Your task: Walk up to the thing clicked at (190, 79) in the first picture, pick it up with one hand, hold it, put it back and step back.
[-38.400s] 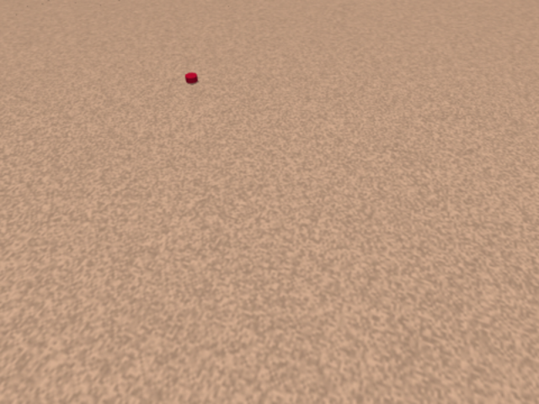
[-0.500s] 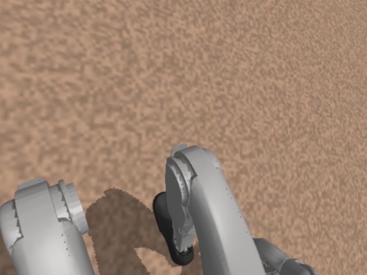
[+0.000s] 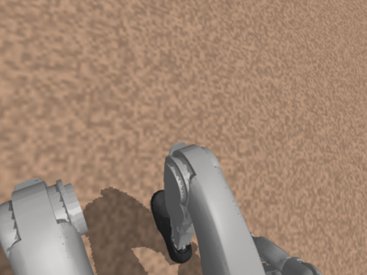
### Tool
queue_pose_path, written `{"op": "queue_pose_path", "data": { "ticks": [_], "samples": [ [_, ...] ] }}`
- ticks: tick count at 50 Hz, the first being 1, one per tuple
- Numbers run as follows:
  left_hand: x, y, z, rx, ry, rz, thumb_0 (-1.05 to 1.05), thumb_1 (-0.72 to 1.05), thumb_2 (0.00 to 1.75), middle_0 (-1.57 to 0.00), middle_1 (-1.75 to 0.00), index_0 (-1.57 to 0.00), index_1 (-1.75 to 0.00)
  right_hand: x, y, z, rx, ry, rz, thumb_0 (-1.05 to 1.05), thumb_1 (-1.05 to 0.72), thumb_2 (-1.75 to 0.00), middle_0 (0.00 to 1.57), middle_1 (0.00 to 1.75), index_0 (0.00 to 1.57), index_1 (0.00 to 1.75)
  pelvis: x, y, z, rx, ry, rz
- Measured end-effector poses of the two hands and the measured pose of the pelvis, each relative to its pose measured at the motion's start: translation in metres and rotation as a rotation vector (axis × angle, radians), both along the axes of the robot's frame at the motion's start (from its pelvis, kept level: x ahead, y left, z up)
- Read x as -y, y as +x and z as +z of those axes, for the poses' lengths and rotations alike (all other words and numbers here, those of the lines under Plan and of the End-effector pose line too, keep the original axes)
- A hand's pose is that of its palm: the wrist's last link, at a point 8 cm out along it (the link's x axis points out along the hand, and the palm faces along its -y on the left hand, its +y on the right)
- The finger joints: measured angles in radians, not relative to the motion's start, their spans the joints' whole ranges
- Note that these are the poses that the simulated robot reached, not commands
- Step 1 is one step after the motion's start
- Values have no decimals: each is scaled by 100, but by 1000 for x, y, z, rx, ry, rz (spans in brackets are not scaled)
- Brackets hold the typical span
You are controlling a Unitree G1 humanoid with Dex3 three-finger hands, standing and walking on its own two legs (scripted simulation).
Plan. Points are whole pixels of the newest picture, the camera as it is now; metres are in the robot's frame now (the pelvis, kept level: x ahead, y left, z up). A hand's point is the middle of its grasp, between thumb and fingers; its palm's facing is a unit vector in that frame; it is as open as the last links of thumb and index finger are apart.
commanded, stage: open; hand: left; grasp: from above
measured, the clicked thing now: out of the picture +0.39 +0.34 -0.27
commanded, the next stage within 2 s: withdraw in 0.32 s
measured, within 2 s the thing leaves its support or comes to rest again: neither
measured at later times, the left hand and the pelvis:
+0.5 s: hand out of the picture +0.38 +0.33 -0.25, palm faces -0.41 -0.18 -0.89, open 13.8 cm; pelvis +0.00 +0.00 +0.00, yaw +0 degrees
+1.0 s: hand out of the picture +0.38 +0.36 -0.09, palm faces -0.41 -0.11 -0.90, open 14.0 cm; pelvis -0.01 -0.01 +0.05, yaw +6 degrees
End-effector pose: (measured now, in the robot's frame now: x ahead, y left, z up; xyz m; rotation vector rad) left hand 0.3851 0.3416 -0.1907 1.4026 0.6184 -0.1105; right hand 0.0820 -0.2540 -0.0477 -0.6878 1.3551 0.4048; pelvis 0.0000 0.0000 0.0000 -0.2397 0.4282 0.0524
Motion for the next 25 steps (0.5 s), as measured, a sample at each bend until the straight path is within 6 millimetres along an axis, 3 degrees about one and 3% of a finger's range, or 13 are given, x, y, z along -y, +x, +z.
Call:
{"op": "queue_pose_path", "data": {
  "ticks": [25],
  "samples": [
    [4, 2, 1, 17, 5, -6, 0, -45, 95, -8, -104, -10, -101, 3, 0, 3, 18, -1, 4, 1, -89, -90, 21, 30, 20, 30, 1, -2, 0, 8, 2, -3]
  ]
}}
